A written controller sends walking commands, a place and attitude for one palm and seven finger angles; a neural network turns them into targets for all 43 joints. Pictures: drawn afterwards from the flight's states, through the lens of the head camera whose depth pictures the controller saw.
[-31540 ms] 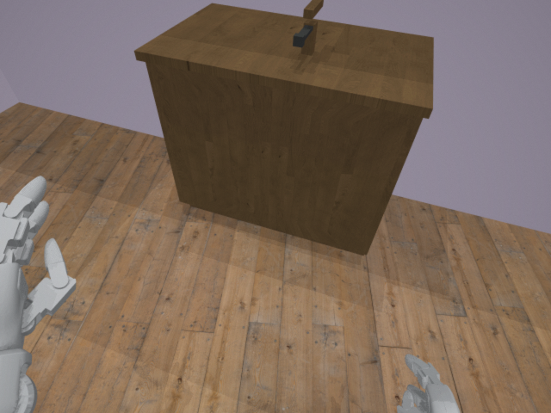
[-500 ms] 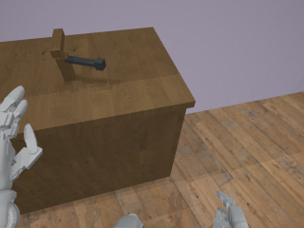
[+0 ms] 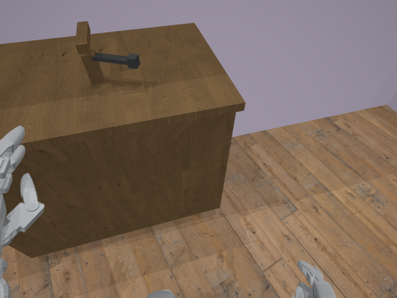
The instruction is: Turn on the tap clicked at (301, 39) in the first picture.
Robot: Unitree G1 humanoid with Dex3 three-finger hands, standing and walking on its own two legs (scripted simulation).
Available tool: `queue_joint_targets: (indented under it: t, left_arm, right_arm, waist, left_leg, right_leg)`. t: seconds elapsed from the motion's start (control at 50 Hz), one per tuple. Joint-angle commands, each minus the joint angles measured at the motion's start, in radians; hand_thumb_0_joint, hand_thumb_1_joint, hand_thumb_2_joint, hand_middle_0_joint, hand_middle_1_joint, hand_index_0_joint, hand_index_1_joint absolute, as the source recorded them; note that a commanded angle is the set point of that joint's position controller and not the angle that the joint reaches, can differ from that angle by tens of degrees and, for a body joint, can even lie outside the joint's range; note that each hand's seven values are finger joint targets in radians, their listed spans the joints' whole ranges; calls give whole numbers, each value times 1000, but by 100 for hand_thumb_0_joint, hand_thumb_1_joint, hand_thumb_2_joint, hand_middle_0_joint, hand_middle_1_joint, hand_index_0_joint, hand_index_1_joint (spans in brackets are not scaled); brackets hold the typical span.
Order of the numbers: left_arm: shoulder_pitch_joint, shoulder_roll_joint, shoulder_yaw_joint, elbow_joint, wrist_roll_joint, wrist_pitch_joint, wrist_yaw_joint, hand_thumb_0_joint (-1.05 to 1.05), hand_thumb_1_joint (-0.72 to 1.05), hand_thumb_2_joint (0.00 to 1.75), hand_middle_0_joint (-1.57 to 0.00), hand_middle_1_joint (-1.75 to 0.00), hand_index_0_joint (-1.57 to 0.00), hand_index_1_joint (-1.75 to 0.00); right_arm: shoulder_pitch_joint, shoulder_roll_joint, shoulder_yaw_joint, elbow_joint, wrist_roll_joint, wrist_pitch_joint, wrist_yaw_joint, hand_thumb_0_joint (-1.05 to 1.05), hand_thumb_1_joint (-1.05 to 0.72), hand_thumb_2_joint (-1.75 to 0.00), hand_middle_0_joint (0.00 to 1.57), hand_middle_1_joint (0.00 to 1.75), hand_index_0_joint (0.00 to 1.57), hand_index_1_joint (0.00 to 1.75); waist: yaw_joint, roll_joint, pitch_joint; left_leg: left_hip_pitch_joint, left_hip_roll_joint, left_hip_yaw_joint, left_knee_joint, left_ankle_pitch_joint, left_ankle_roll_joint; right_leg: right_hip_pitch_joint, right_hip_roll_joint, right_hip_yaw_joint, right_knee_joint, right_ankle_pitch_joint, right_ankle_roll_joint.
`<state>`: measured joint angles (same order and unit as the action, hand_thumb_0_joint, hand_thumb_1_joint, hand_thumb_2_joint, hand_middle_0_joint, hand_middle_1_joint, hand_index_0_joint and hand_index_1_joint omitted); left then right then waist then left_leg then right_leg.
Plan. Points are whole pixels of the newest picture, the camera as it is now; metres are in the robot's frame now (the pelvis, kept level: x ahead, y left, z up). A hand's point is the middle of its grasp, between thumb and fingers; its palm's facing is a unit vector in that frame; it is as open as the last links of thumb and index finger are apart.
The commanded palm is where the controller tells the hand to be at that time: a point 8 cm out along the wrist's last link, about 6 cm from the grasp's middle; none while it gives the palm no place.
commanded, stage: stop stepping back and stand still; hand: left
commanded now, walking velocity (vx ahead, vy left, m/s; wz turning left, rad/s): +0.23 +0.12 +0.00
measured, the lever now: (133, 61) +0.66 +0.23 +0.12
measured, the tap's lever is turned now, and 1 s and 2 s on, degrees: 63 63 63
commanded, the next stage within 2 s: stand and check the lever's angle in 1.12 s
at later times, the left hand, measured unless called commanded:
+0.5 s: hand (14, 247) +0.15 +0.25 +0.16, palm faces +0.48 -0.82 -0.31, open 7.4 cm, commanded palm +0.10 +0.29 +0.18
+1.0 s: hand (20, 220) +0.19 +0.26 +0.16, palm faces +0.45 -0.81 -0.39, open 7.4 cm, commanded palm +0.13 +0.30 +0.18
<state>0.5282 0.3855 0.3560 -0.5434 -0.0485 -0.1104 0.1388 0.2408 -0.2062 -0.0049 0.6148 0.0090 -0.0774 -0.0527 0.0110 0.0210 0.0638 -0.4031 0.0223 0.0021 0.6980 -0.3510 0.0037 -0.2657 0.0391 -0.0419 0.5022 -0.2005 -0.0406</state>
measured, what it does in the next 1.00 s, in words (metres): steps on the spot: left foot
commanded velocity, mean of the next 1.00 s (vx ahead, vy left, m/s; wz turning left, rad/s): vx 0.05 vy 0.01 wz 0.00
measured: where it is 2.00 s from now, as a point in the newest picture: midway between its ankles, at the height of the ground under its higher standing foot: outside the picture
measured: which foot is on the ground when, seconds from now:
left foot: up 0.00-0.18, down 0.20-1.00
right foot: down 0.00-1.00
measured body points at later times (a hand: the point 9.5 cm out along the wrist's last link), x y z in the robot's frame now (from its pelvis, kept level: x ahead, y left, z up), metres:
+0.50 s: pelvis -0.04 +0.00 +0.00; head -0.05 +0.00 +0.45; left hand +0.12 +0.29 +0.18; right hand +0.13 -0.23 -0.09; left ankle -0.03 +0.12 -0.72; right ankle +0.02 -0.09 -0.73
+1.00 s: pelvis -0.01 +0.00 +0.01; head +0.01 +0.00 +0.46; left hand +0.16 +0.30 +0.18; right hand +0.19 -0.22 -0.08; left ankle -0.01 +0.13 -0.73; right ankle +0.01 -0.08 -0.73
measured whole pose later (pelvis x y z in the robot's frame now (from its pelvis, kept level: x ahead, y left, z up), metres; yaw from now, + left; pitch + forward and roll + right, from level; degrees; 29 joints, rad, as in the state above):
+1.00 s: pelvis -0.01 +0.00 +0.01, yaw +4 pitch -2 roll +0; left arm 0.48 0.36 0.32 -0.49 -0.07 -0.10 0.15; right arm 0.17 -0.22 0.00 0.61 0.01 -0.06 -0.07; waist 0.01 0.02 0.06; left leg -0.19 0.03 0.01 0.48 -0.26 -0.01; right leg -0.19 0.05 -0.02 0.45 -0.22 -0.04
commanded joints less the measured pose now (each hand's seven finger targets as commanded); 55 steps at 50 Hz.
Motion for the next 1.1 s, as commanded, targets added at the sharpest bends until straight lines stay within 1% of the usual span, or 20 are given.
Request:
queue_joint_targets:
  t: [0.0,0.04,0.12,0.18,0.2,0.24,0.28,0.3,0.32,0.34,0.38,0.46,0.5,0.54,0.58,0.62,0.68,0.72,0.82,1.08]
  left_arm:
    - [-179,150,65,-133,-2,-56,23,0,90,90,-20,-30,-20,-30]
    - [-224,166,64,-169,7,-66,28,0,90,90,-20,-30,-20,-30]
    - [-114,160,76,-208,9,-76,53,0,90,90,-20,-30,-20,-30]
    - [-85,159,94,-224,2,-78,52,0,90,90,-20,-30,-20,-30]
    - [-98,173,112,-207,0,-77,50,0,90,90,-20,-30,-20,-30]
    - [-115,155,109,-156,10,-65,39,0,90,90,-20,-30,-20,-30]
    - [-99,118,82,-52,15,-66,29,0,90,90,-20,-30,-20,-30]
    - [-125,108,64,-42,13,-68,21,0,90,90,-20,-30,-20,-30]
    - [-137,122,67,-39,12,-71,15,0,90,90,-20,-30,-20,-30]
    - [-168,106,37,-62,8,-70,9,0,90,90,-20,-30,-20,-30]
    - [-220,129,41,-92,0,-80,10,0,90,90,-20,-30,-20,-30]
    - [-233,136,45,-185,2,-89,33,0,90,90,-20,-30,-20,-30]
    - [-223,128,48,-226,2,-92,45,0,90,90,-20,-30,-20,-30]
    - [-240,173,88,-218,13,-87,42,0,90,90,-20,-30,-20,-30]
    - [-211,128,64,-146,26,-75,37,0,90,90,-20,-30,-20,-30]
    - [-161,124,69,-94,24,-72,31,0,90,90,-20,-30,-20,-30]
    - [-119,110,52,-115,-1,-66,18,0,90,90,-20,-30,-20,-30]
    - [-125,124,57,-156,-8,-67,26,0,90,90,-20,-30,-20,-30]
    - [-104,145,83,-183,-8,-69,36,0,90,90,-20,-30,-20,-30]
    - [-87,129,67,-166,-11,-70,36,0,90,90,-20,-30,-20,-30]
  right_arm:
    - [-110,-109,-50,-111,5,-64,-22,0,-90,-90,20,30,20,30]
    - [-141,-108,-44,-107,0,-63,-28,0,-90,-90,20,30,20,30]
    - [-120,-97,-34,-114,-10,-74,-42,0,-90,-90,20,30,20,30]
    - [-113,-150,-48,-147,-4,-73,-45,0,-90,-90,20,30,20,30]
    - [-118,-131,-45,-135,6,-70,-44,0,-90,-90,20,30,20,30]
    - [-124,-123,-41,-127,9,-76,-35,0,-90,-90,20,30,20,30]
    - [-122,-127,-37,-113,2,-76,-30,0,-90,-90,20,30,20,30]
    - [-123,-127,-45,-117,0,-74,-28,0,-90,-90,20,30,20,30]
    - [-110,-122,-55,-121,-3,-72,-24,0,-90,-90,20,30,20,30]
    - [-113,-112,-56,-122,2,-71,-15,0,-90,-90,20,30,20,30]
    - [-101,-106,-41,-105,1,-78,-9,0,-90,-90,20,30,20,30]
    - [-135,-95,-17,-111,-12,-75,-28,0,-90,-90,20,30,20,30]
    - [-154,-128,-22,-127,-18,-73,-31,0,-90,-90,20,30,20,30]
    - [-157,-118,-21,-133,-6,-68,-31,0,-90,-90,20,30,20,30]
    - [-156,-94,-13,-124,-3,-81,-26,0,-90,-90,20,30,20,30]
    - [-157,-97,-17,-126,-1,-80,-18,0,-90,-90,20,30,20,30]
    - [-124,-100,-38,-135,0,-73,0,0,-90,-90,20,30,20,30]
    - [-129,-92,-29,-136,-2,-66,2,0,-90,-90,20,30,20,30]
    - [-158,-107,-31,-149,-4,-48,-18,0,-90,-90,20,30,20,30]
    - [-160,-122,-38,-170,0,-31,-24,0,-90,-90,20,30,20,30]
  waist:
    - [-48,-228,-92]
    - [-44,-124,-89]
    - [-31,-60,-138]
    - [-15,235,-130]
    - [-26,268,-91]
    - [-22,245,-1]
    - [-4,72,-7]
    - [-7,-58,-3]
    - [-12,-255,-46]
    - [-13,-291,-54]
    - [-33,-167,-62]
    - [-30,-49,-107]
    - [-13,198,-57]
    - [-6,277,-76]
    - [-6,225,0]
    - [3,47,-35]
    - [-15,-171,-106]
    - [-18,-126,-143]
    - [-5,17,-189]
    - [-1,45,-177]
  left_leg:
    - [-9,-1,-54,358,-45,-5]
    - [65,25,-25,182,-34,9]
    - [252,-25,68,-237,-84,49]
    - [216,197,-230,-442,-102,138]
    - [98,231,-316,-507,-285,154]
    - [-60,203,-263,-490,-378,145]
    - [-102,135,-155,-317,-285,103]
    - [-116,61,-70,-149,-229,75]
    - [-120,-10,10,68,-183,40]
    - [-115,-28,11,230,-131,26]
    - [-75,19,-39,230,-90,21]
    - [288,10,23,-189,-4,36]
    - [244,166,-239,-425,-174,102]
    - [32,234,-308,-562,-418,126]
    - [-22,196,-244,-514,-315,117]
    - [1,121,-135,-349,-136,77]
    - [106,10,-15,-86,54,18]
    - [128,15,-29,-118,129,12]
    - [264,68,-57,-242,360,32]
    - [246,77,-73,-294,336,27]
  right_leg:
    - [-130,-353,374,-340,-373,-123]
    - [-142,-333,284,-307,-341,-101]
    - [-86,-244,210,-214,-450,-63]
    - [-69,-14,-15,167,-243,32]
    - [-73,-5,-20,232,-280,54]
    - [6,-15,-6,176,-199,52]
    - [147,-23,11,-54,-132,41]
    - [138,-84,115,-150,-179,2]
    - [109,-221,368,-268,-362,-61]
    - [67,-333,529,-350,-434,-111]
    - [26,-345,459,-306,-308,-145]
    - [-123,-226,198,-168,-326,-68]
    - [-158,-63,91,34,-276,6]
    - [-10,-9,33,233,-236,55]
    - [34,-26,38,128,-150,53]
    - [128,-41,64,-100,-46,45]
    - [53,-213,332,-246,-82,-36]
    - [105,-247,313,-205,106,-63]
    - [121,-124,156,-109,235,16]
    - [135,-91,132,-124,196,21]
